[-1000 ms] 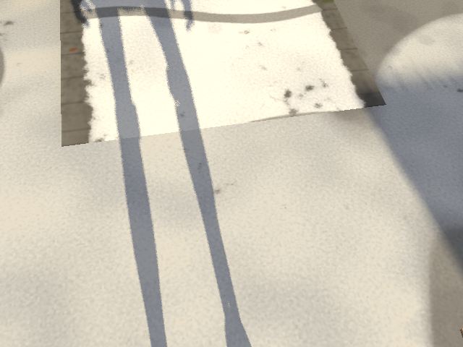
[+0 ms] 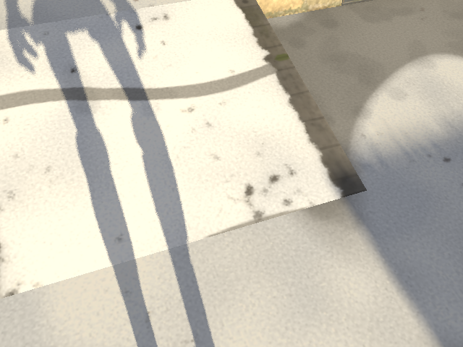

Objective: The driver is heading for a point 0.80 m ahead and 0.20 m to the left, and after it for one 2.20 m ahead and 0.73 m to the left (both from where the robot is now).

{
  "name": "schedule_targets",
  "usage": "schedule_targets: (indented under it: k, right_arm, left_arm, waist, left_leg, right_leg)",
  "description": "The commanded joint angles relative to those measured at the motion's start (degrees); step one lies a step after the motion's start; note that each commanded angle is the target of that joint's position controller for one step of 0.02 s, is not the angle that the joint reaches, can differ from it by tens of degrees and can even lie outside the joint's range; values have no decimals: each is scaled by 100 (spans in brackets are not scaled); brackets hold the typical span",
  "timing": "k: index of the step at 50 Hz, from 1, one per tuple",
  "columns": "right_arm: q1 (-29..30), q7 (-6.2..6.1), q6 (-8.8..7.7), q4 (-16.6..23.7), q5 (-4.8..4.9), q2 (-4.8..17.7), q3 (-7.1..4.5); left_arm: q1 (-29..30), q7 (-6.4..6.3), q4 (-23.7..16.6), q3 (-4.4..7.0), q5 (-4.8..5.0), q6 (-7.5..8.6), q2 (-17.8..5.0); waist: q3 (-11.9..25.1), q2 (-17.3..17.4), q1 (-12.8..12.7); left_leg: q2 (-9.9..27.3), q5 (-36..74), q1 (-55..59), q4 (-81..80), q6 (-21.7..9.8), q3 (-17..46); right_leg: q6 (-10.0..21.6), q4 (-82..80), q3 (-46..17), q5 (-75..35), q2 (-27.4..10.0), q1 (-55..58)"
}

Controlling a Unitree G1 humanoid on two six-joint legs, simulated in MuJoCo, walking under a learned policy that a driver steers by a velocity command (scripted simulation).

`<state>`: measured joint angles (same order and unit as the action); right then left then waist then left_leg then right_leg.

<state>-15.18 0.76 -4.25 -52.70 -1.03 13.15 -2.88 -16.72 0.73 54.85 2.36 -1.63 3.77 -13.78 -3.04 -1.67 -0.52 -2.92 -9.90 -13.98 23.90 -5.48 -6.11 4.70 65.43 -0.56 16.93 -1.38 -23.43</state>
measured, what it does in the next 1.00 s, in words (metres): walks ahead, turning left: right foot, then left foot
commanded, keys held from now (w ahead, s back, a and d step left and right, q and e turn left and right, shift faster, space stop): w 0.08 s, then w+q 0.92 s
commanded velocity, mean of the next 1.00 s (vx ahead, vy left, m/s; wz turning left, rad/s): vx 0.50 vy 0.00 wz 0.41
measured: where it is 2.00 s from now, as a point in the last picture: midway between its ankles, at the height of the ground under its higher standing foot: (158, 258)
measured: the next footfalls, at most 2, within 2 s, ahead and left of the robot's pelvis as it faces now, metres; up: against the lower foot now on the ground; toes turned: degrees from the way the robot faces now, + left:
right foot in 0.38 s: +0.37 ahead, -0.11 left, +0.00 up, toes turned +5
left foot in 0.92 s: +0.56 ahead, +0.17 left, +0.00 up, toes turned +31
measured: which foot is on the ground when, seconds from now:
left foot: down 0.00-0.38, up 0.40-0.90, down 0.92-1.00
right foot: up 0.00-0.36, down 0.38-0.92, up 0.94-1.00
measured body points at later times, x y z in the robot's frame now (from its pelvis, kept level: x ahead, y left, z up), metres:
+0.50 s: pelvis +0.26 -0.04 +0.00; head +0.29 -0.04 +0.44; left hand +0.37 +0.23 -0.12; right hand +0.30 -0.30 -0.15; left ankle +0.14 +0.06 -0.66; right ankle +0.33 -0.11 -0.74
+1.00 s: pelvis +0.49 +0.08 -0.02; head +0.52 +0.11 +0.43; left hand +0.38 +0.31 -0.16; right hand +0.75 -0.07 -0.13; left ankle +0.52 +0.15 -0.74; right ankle +0.40 -0.11 -0.65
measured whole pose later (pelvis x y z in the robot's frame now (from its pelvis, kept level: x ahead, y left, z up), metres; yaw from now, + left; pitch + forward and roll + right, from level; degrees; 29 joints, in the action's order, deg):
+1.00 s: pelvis +0.49 +0.08 -0.02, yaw +29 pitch +1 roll -1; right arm -6.0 1.5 -1.3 -46.5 -1.9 14.5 -3.8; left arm -18.7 0.2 53.2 3.0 -0.9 3.8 -13.2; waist -4.2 -0.5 -2.0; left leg -4.1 -12.6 -23.5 34.9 -7.7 -5.2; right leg -0.6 66.5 5.7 24.6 -5.1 -14.6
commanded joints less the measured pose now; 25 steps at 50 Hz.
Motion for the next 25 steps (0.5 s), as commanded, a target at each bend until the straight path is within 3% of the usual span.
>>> schedule_targets:
  k: [1, 3, 5, 9, 13, 16, 17, 18, 19, 20, 21, 22, 23, 25]
  right_arm:
    - [-475, -16, -174, -14, 57, 460, -68]
    - [-681, -23, -189, -129, 66, 540, -81]
    - [-916, -23, -174, -233, 82, 482, -53]
    - [-1266, -51, -145, -362, 75, 517, -39]
    - [-1501, -100, -95, -439, 23, 589, -57]
    - [-1277, -145, -57, -383, -24, 736, -121]
    - [-1132, -144, -53, -345, -20, 795, -147]
    - [-1021, -120, -52, -318, 10, 781, -151]
    - [-950, -92, -72, -168, 71, 594, -107]
    - [-1457, -98, -59, 50, 282, -76, 19]
    - [-1452, -136, 2, 6, 166, 435, -100]
    - [-1116, -121, 50, 2, 90, 584, -164]
    - [-826, -60, 59, 43, 63, 471, -154]
    - [-706, 34, 184, 86, -59, 328, -169]
  left_arm:
    - [-395, 80, -135, 37, -62, -101, -170]
    - [92, 102, -281, 28, -64, -141, -177]
    - [652, 107, -457, 16, -56, -146, -192]
    - [1498, 106, -722, -53, 0, -108, -93]
    - [2048, 75, -944, -66, 39, -57, -165]
    - [1856, 41, -1007, -13, 76, 42, -345]
    - [1430, 10, -899, 33, 75, 89, -434]
    - [619, -45, -648, 110, 35, 160, -572]
    - [-343, -130, -481, 230, -106, 237, -949]
    - [-795, -172, -540, 378, -244, 212, -1552]
    - [-494, -151, -579, 352, -96, 98, -1276]
    - [31, -135, -675, 231, -41, 74, -792]
    - [366, -113, -703, 159, -7, 103, -480]
    - [427, -146, -595, 100, 27, 177, -270]
  waist:
    - [174, 495, -132]
    - [-19, 469, -73]
    - [-176, 459, 53]
    - [-253, 490, 263]
    - [-230, 581, 423]
    - [-138, 656, 210]
    - [23, 661, 11]
    - [432, 425, -339]
    - [1160, -20, -683]
    - [2013, -1150, -526]
    - [2049, -1004, -427]
    - [1129, -401, -215]
    - [600, -138, -128]
    - [212, -379, 101]
  left_leg:
    - [1527, 1112, 510, -1503, -670, 1513]
    - [1465, 1091, 569, -1689, -674, 1322]
    - [1364, 1235, 682, -1769, -660, 1233]
    - [1232, 1679, 876, -1623, -617, 1196]
    - [1331, 2160, 1352, -1217, -662, 1418]
    - [1447, 2600, 1476, -754, -555, 1647]
    - [1392, 2979, 1375, -358, -471, 1649]
    - [1123, 3133, 1137, 566, -355, 1460]
    - [762, 2115, 297, 1995, -231, 1201]
    - [-89, -1050, -1598, 3917, 27, 592]
    - [-27, -2009, -2217, 4674, -53, 855]
    - [343, -1519, -2376, 4812, -90, 989]
    - [548, -1082, -2268, 4613, -57, 976]
    - [777, -782, -1934, 4264, 51, 933]
  right_leg:
    - [-119, -134, -63, -319, -340, -652]
    - [-222, -509, 51, -708, -454, -1078]
    - [-326, -1065, 158, -1099, -519, -1400]
    - [-484, -2370, 309, -1643, -326, -1261]
    - [-482, -2986, 297, -1583, -149, -1130]
    - [-329, -3399, 193, -1024, -29, -524]
    - [-249, -3610, 228, -819, 103, 98]
    - [-120, -4006, 262, -932, 180, 1169]
    - [143, -4121, -565, -479, -656, 2593]
    - [689, -4412, -2843, 73, -2343, 4287]
    - [903, -4997, -3869, 649, -2482, 3903]
    - [748, -5105, -2980, 986, -2225, 3095]
    - [613, -5293, -2191, 541, -1934, 2363]
    - [336, -5542, -1119, -397, -1507, 1599]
